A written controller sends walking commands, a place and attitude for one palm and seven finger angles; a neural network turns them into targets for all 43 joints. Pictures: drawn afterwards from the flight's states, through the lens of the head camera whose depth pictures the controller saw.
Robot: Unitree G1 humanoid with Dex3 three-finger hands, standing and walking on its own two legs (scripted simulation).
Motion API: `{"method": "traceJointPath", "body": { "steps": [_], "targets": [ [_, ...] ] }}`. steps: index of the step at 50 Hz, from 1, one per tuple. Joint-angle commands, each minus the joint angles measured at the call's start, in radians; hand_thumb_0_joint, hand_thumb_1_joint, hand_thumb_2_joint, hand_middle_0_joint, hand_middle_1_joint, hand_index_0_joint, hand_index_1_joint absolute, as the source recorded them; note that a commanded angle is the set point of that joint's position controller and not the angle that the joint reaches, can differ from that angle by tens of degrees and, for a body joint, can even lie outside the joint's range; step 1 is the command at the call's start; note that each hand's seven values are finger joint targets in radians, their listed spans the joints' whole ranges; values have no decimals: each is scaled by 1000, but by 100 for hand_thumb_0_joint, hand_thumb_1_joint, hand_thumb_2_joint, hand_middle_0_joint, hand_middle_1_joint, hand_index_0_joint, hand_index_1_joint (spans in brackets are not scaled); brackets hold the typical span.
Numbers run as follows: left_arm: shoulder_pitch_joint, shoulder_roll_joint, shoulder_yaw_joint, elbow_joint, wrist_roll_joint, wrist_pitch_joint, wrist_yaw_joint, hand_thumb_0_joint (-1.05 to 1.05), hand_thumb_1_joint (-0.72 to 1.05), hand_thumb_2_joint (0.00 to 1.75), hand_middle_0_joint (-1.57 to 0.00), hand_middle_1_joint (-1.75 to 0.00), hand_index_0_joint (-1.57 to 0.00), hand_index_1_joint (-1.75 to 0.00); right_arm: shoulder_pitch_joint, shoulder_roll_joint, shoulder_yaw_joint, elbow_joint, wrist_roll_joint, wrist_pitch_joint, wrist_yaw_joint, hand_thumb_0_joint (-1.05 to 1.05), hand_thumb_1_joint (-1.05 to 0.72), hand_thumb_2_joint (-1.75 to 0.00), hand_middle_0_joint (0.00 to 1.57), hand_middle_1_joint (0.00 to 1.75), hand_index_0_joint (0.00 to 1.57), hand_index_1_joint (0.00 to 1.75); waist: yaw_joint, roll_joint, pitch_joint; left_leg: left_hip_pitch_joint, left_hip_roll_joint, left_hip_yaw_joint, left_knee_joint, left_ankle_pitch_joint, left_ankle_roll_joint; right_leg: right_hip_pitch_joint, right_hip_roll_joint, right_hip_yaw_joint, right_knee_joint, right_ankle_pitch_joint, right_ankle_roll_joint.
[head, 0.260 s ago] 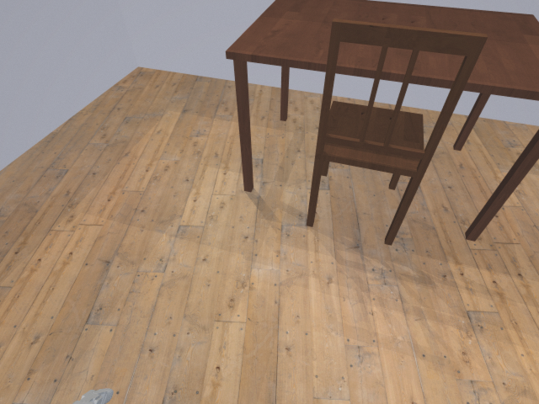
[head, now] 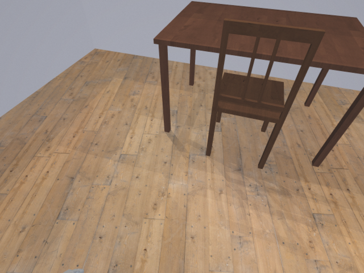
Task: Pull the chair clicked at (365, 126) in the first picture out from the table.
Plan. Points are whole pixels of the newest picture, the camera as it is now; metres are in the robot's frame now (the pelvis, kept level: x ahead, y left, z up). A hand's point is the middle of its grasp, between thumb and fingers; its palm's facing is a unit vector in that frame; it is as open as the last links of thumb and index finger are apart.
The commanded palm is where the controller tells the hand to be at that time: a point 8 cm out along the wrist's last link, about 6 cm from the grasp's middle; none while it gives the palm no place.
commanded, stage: stand and wait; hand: left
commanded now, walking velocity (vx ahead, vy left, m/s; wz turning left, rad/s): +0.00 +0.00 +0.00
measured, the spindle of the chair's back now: (249, 70) +1.04 -0.28 -0.07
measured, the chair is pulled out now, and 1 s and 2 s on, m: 0.00 0.00 0.00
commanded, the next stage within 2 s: look at it before walking up in 0.56 s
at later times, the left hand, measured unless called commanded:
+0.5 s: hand out of the picture +0.05 +0.25 -0.15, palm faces -0.01 -0.94 -0.34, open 7.4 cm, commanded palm none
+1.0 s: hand out of the picture +0.06 +0.25 -0.15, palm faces -0.02 -0.94 -0.33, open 7.4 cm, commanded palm none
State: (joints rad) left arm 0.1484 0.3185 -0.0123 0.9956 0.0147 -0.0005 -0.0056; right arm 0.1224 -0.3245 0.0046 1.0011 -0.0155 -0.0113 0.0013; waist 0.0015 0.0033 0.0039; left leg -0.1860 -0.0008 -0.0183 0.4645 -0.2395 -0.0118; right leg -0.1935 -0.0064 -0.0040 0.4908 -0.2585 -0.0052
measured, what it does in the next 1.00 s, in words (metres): stands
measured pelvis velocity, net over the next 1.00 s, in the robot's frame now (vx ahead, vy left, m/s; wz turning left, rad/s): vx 0.00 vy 0.00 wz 0.01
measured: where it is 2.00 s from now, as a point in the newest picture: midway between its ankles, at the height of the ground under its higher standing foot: outside the picture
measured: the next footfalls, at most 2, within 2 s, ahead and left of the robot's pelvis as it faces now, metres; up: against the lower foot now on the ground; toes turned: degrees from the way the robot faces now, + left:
right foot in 1.72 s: +0.14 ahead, -0.14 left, +0.00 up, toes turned -16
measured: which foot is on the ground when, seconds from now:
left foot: down 0.00-1.00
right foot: down 0.00-1.00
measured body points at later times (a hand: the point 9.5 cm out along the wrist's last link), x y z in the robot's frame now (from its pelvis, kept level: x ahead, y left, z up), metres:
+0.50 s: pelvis -0.01 +0.00 +0.00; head -0.02 -0.01 +0.45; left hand +0.05 +0.29 -0.13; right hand +0.05 -0.30 -0.13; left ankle +0.01 +0.13 -0.74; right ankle +0.01 -0.12 -0.74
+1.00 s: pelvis +0.00 +0.00 +0.01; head +0.00 +0.00 +0.46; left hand +0.06 +0.29 -0.13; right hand +0.07 -0.29 -0.13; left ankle +0.01 +0.13 -0.74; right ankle +0.01 -0.12 -0.74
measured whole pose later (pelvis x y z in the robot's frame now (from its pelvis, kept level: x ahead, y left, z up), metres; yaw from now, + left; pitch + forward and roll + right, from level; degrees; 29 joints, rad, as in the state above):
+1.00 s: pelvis +0.00 +0.00 +0.01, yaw +0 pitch -1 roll +0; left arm 0.15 0.33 0.00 1.08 0.02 -0.01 -0.01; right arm 0.14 -0.33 0.00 1.10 -0.01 -0.02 0.00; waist 0.00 0.00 0.03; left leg -0.17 0.00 -0.03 0.39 -0.19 -0.01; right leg -0.17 0.00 -0.01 0.40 -0.21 -0.01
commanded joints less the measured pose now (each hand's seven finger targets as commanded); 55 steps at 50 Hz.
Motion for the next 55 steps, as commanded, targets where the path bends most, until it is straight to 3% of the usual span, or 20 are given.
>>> {"method": "traceJointPath", "body": {
  "steps": [1,27,43,49,55],
  "targets": [
    [-54,222,52,-59,-4,-22,18,0,90,90,-20,-30,-20,-30,-44,-203,-47,-54,0,-22,-15,0,-90,-90,20,30,20,30,-4,-1,-34,-3,95,-81,-89,120,45,2,-106,114,-118,89,-33],
    [-34,229,51,17,-4,-22,16,0,90,90,-20,-30,-20,-30,-2,-213,-42,37,5,-19,-11,0,-90,-90,20,30,20,30,-1,-13,10,-20,97,-101,-136,49,36,-10,-112,131,-187,-37,-34],
    [-42,222,51,21,-2,-22,14,0,90,90,-20,-30,-20,-30,-17,-214,-42,36,5,-23,-13,0,-90,-90,20,30,20,30,0,0,-2,-8,107,-112,-153,75,39,9,-108,113,-176,21,-27],
    [-38,221,51,23,-3,-26,16,0,90,90,-20,-30,-20,-30,-23,-213,-41,38,7,-26,-14,0,-90,-90,20,30,20,30,1,-7,-48,29,112,-105,-139,156,37,45,-115,104,-163,119,-26],
    [-39,224,50,25,-4,-27,17,0,90,90,-20,-30,-20,-30,-32,-217,-40,40,7,-25,-16,0,-90,-90,20,30,20,30,0,-5,-47,44,114,-99,-138,192,35,55,-115,101,-161,171,-26]
  ]
}}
